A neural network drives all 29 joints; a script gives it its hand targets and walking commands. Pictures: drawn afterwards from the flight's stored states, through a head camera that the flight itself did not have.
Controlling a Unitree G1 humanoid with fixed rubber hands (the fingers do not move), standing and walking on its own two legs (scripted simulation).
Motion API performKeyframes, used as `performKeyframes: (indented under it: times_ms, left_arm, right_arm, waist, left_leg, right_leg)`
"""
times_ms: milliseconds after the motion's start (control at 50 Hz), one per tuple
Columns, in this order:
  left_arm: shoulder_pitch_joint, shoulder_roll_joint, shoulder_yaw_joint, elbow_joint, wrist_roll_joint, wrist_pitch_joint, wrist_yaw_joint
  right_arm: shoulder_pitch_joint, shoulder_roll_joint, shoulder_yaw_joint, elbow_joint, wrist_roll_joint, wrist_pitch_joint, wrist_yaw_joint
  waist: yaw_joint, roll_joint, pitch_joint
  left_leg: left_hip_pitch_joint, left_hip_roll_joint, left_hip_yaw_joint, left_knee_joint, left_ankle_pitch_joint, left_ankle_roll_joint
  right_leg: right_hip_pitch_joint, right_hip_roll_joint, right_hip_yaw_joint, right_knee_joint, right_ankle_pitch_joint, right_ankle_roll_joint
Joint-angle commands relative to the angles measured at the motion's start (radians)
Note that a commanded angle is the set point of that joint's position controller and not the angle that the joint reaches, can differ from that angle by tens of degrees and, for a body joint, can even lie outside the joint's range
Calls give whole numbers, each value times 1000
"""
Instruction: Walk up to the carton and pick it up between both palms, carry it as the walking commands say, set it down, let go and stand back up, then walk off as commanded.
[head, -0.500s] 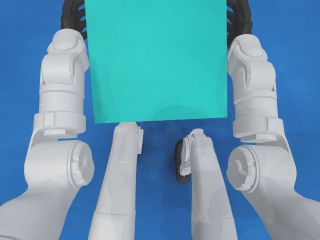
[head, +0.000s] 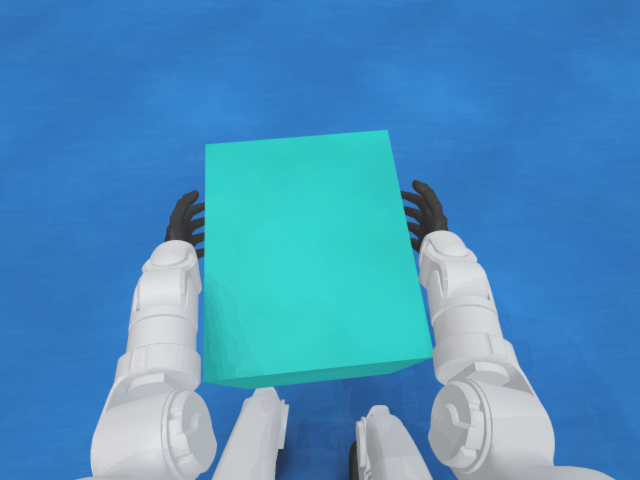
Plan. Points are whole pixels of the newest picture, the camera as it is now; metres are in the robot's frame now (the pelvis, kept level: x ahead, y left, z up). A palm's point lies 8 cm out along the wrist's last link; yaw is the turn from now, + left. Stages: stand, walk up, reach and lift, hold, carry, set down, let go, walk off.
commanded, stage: reach and lift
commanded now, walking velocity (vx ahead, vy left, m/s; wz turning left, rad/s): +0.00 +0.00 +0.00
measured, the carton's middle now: (309, 273) +0.39 +0.05 -0.08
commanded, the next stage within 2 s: none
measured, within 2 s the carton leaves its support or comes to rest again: neither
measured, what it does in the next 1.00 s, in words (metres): rises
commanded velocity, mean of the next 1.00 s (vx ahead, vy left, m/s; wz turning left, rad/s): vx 0.00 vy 0.00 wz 0.00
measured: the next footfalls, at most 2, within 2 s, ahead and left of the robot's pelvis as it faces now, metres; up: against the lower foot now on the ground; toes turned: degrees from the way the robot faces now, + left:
none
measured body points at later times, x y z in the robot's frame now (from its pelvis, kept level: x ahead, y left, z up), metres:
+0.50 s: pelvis +0.05 +0.00 +0.07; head +0.14 +0.01 +0.52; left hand +0.39 +0.21 +0.04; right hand +0.42 -0.12 +0.05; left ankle +0.11 +0.14 -0.63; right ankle +0.05 -0.11 -0.63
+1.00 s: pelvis +0.05 +0.00 +0.10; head +0.05 +0.01 +0.55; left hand +0.36 +0.20 +0.11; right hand +0.39 -0.12 +0.12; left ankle +0.11 +0.14 -0.63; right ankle +0.05 -0.11 -0.63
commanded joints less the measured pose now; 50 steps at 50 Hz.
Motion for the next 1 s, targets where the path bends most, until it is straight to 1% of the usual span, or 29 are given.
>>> performKeyframes:
  times_ms: [0,40,100,160,180,200,280,320,340,440,460,480,500,520,540,600,620,640,660,680,700,740,780,800,820,900,920,960,980]
  left_arm:
    - [-641,-1054,-498,-59,-146,-34,-289]
    - [-567,-1112,-591,-112,-187,-49,-279]
    - [-486,-1136,-593,-90,-182,-59,-280]
    - [-496,-1157,-711,-198,-236,-74,-274]
    - [-456,-1185,-745,-213,-243,-71,-272]
    - [-471,-1160,-768,-242,-253,-73,-272]
    - [-360,-1151,-771,-243,-244,-76,-266]
    - [-350,-1139,-789,-256,-255,-73,-273]
    - [-339,-1115,-793,-296,-250,-78,-274]
    - [-285,-1065,-710,-199,-204,-45,-265]
    - [-245,-1140,-758,-232,-218,-46,-268]
    - [-284,-1126,-775,-244,-219,-48,-265]
    - [-249,-1097,-727,-217,-195,-38,-266]
    - [-219,-1126,-699,-162,-189,-28,-260]
    - [-238,-1114,-697,-203,-203,-35,-261]
    - [-235,-1090,-673,-198,-194,-24,-271]
    - [-262,-1058,-659,-200,-176,-22,-269]
    - [-291,-1107,-708,-214,-215,-17,-268]
    - [-295,-1071,-703,-237,-204,-20,-271]
    - [-297,-1058,-696,-257,-204,-13,-270]
    - [-304,-1049,-717,-285,-207,-8,-269]
    - [-221,-1051,-676,-215,-196,17,-265]
    - [-338,-1076,-719,-280,-224,23,-279]
    - [-369,-1103,-743,-290,-237,27,-277]
    - [-329,-1131,-762,-277,-257,42,-277]
    - [-324,-1115,-713,-236,-224,81,-272]
    - [-316,-1119,-723,-265,-234,87,-272]
    - [-336,-1099,-723,-271,-253,96,-268]
    - [-318,-1138,-739,-277,-263,100,-264]
  right_arm:
    - [-466,1026,459,43,118,-4,236]
    - [-474,1059,579,-68,195,-24,247]
    - [-410,1028,607,-85,172,-39,243]
    - [-330,1068,671,-134,191,-47,243]
    - [-329,1074,712,-169,210,-54,244]
    - [-301,1057,702,-179,208,-58,247]
    - [-292,1068,768,-231,237,-58,243]
    - [-206,1025,731,-202,204,-53,240]
    - [-212,1082,774,-240,228,-49,235]
    - [-106,1000,645,-113,150,-15,240]
    - [-129,1041,707,-169,183,-21,251]
    - [-124,1026,677,-156,182,-28,248]
    - [-147,1019,686,-166,187,-19,248]
    - [-140,998,666,-149,171,-11,246]
    - [-139,1008,690,-171,168,-1,242]
    - [-169,1023,721,-202,189,9,241]
    - [-174,1043,702,-163,188,16,239]
    - [-192,1055,721,-168,216,14,247]
    - [-213,1067,747,-203,231,14,246]
    - [-158,1041,708,-177,201,25,246]
    - [-143,1069,716,-162,205,32,243]
    - [-132,1036,692,-174,201,44,242]
    - [-160,1028,671,-170,194,44,245]
    - [-155,1060,699,-164,202,52,244]
    - [-164,1026,709,-204,211,59,246]
    - [-174,980,628,-168,190,88,257]
    - [-161,1027,675,-191,200,101,255]
    - [-170,1006,658,-158,212,119,266]
    - [-218,1047,717,-217,243,116,273]
  waist:
    - [33,35,-593]
    - [42,37,-722]
    - [47,37,-683]
    - [15,28,-741]
    - [32,68,-788]
    - [21,62,-771]
    - [68,39,-768]
    - [-2,43,-711]
    - [57,18,-743]
    - [-2,56,-460]
    - [23,58,-551]
    - [3,75,-506]
    - [46,90,-480]
    - [13,79,-438]
    - [18,28,-452]
    - [31,-10,-401]
    - [59,8,-362]
    - [31,21,-427]
    - [72,12,-428]
    - [31,22,-398]
    - [51,22,-415]
    - [35,0,-316]
    - [-7,71,-321]
    - [-2,60,-339]
    - [-34,47,-330]
    - [-37,105,-203]
    - [-10,68,-243]
    - [-22,52,-201]
    - [12,25,-256]
  left_leg:
    - [561,-111,66,-188,56,50]
    - [733,-112,40,-206,245,50]
    - [740,-109,27,-225,318,48]
    - [851,-107,19,-255,374,36]
    - [898,-114,22,-265,466,27]
    - [901,-107,16,-265,452,27]
    - [931,-115,18,-311,527,35]
    - [939,-98,2,-324,546,26]
    - [953,-103,11,-336,548,40]
    - [951,-87,2,-429,391,34]
    - [1031,-92,6,-451,427,30]
    - [1029,-89,-1,-445,477,24]
    - [1005,-88,6,-465,426,32]
    - [1029,-88,-2,-486,424,31]
    - [1013,-93,1,-488,419,37]
    - [1048,-89,-2,-509,378,54]
    - [1006,-92,11,-518,359,55]
    - [1089,-87,1,-532,350,52]
    - [1077,-91,16,-541,366,58]
    - [1091,-82,6,-549,390,53]
    - [1096,-89,14,-547,392,50]
    - [1128,-85,6,-566,376,54]
    - [1141,-81,3,-592,287,44]
    - [1155,-86,11,-598,306,38]
    - [1208,-92,13,-614,309,33]
    - [1182,-80,11,-652,225,22]
    - [1187,-88,19,-658,243,25]
    - [1215,-81,14,-677,213,28]
    - [1258,-84,20,-682,221,28]
  right_leg:
    - [231,83,-3,-311,113,-11]
    - [303,92,-14,-310,270,-1]
    - [311,80,-2,-340,324,0]
    - [382,99,1,-370,373,-1]
    - [422,96,3,-375,451,-1]
    - [397,101,3,-383,430,0]
    - [512,90,15,-422,504,12]
    - [507,73,26,-453,533,5]
    - [571,79,35,-464,549,12]
    - [511,65,29,-541,395,-4]
    - [579,70,33,-556,415,-4]
    - [550,75,27,-556,457,-6]
    - [599,58,43,-573,424,-2]
    - [580,56,34,-594,411,-2]
    - [652,61,32,-603,432,3]
    - [684,39,50,-652,386,13]
    - [671,38,47,-655,372,13]
    - [696,35,46,-654,355,7]
    - [723,38,45,-676,371,14]
    - [737,31,40,-680,407,10]
    - [755,35,47,-687,411,14]
    - [729,30,41,-713,383,14]
    - [752,18,49,-736,302,-4]
    - [784,19,52,-742,338,-2]
    - [792,32,33,-752,332,1]
    - [774,27,36,-786,258,-22]
    - [840,33,36,-793,282,-10]
    - [822,32,23,-803,243,-17]
    - [848,35,23,-810,233,-15]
